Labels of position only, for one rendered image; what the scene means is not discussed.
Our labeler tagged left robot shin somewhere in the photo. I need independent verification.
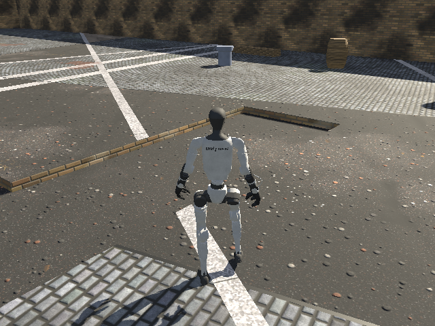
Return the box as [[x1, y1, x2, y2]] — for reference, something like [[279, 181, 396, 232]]
[[196, 230, 208, 276]]

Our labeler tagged robot left upper arm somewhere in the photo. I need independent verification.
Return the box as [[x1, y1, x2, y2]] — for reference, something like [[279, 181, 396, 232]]
[[183, 137, 203, 174]]

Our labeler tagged humanoid robot torso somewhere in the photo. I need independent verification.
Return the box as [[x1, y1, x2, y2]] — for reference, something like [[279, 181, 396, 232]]
[[202, 134, 233, 204]]

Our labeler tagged robot left forearm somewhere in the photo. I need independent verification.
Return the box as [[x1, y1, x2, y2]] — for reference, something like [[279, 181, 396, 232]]
[[177, 163, 190, 188]]

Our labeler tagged robot right upper arm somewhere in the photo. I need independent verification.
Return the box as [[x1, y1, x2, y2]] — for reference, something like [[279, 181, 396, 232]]
[[231, 137, 251, 175]]

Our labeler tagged robot left hand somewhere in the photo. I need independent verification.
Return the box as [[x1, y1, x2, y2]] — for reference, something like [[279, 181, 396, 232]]
[[175, 186, 191, 200]]

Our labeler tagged robot right forearm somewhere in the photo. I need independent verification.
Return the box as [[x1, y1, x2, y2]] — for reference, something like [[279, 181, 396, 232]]
[[244, 165, 259, 194]]

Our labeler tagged robot right hand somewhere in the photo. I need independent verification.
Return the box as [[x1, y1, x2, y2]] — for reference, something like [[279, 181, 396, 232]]
[[245, 190, 261, 207]]

